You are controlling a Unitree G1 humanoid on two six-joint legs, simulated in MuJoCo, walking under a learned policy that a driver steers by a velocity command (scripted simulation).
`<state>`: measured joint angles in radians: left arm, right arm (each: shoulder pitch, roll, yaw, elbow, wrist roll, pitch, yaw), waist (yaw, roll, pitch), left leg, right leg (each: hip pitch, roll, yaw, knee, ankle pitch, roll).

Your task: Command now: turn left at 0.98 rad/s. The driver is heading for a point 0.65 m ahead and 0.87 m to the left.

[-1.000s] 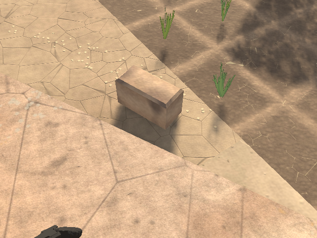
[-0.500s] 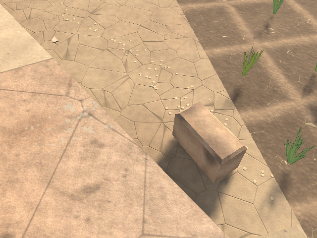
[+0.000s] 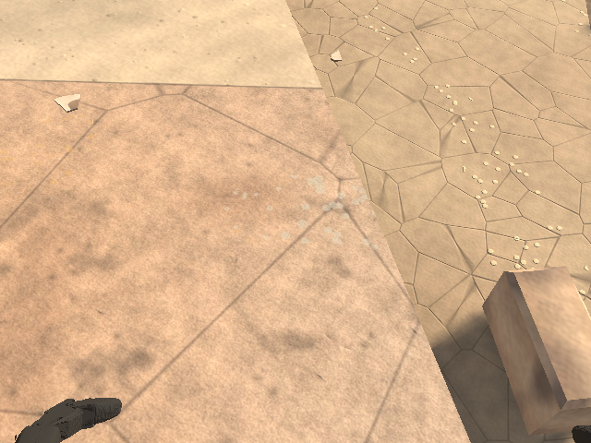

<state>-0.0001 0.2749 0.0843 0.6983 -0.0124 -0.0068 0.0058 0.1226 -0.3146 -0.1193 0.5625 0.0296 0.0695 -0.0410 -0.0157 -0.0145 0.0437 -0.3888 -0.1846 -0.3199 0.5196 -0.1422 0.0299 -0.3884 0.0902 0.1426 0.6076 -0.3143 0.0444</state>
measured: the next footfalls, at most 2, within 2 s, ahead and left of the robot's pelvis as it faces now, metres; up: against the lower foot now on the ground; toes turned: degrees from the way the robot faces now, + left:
right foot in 0.02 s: +0.08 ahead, -0.12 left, +0.00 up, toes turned +10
left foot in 0.52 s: -0.03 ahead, +0.15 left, +0.00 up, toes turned +35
